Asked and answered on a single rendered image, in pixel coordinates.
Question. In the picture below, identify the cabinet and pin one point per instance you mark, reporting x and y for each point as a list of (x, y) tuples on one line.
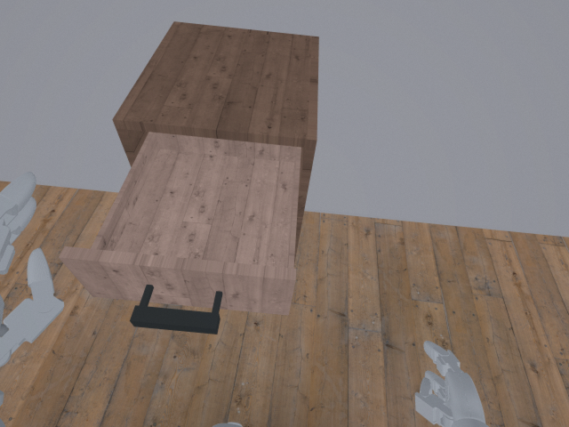
[(228, 83)]

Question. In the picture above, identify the handle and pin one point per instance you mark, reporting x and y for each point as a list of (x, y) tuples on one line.
[(177, 320)]

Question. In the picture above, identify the drawer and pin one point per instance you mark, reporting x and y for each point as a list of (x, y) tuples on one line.
[(194, 216)]

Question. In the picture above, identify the right robot hand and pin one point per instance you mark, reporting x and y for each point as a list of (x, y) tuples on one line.
[(457, 396)]

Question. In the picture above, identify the left robot hand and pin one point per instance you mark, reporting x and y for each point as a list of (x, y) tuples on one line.
[(30, 318)]

